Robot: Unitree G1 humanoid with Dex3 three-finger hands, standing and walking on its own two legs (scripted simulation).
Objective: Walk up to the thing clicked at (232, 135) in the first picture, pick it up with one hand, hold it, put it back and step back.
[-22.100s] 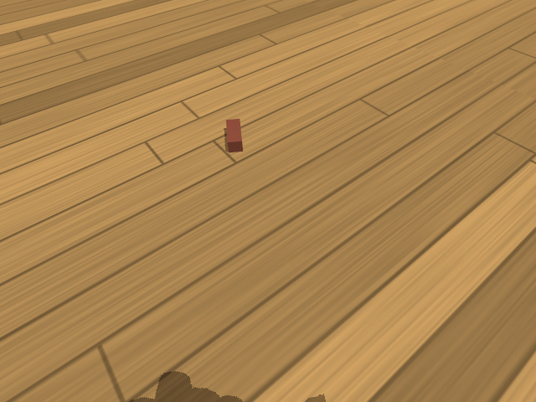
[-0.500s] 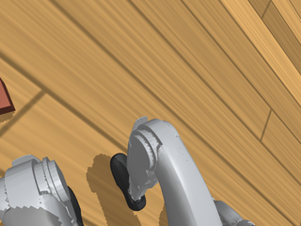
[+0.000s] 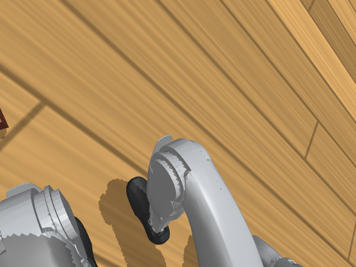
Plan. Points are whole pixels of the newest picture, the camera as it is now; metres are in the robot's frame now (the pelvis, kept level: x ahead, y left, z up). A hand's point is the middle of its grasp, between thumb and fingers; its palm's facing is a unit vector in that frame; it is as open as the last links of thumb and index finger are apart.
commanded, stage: close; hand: left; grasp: from above
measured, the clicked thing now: out of the picture +0.45 +0.33 -0.27
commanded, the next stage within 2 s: settle in 1.06 s
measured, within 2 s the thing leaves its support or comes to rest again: leaves its support in 1.46 s
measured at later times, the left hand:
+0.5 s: hand out of the picture +0.44 +0.32 -0.24, palm faces -0.44 -0.14 -0.89, open 11.3 cm
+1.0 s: hand out of the picture +0.44 +0.32 -0.24, palm faces -0.44 -0.14 -0.89, open 11.3 cm
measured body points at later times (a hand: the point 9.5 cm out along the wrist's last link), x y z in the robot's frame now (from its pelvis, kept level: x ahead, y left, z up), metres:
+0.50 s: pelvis +0.00 +0.00 +0.00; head +0.27 +0.13 +0.33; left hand +0.46 +0.33 -0.19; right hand +0.05 -0.24 -0.05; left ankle +0.06 +0.11 -0.27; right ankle +0.12 -0.09 -0.27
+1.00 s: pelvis +0.00 +0.00 +0.00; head +0.27 +0.13 +0.33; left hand +0.46 +0.33 -0.19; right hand +0.05 -0.24 -0.05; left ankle +0.06 +0.11 -0.27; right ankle +0.12 -0.09 -0.27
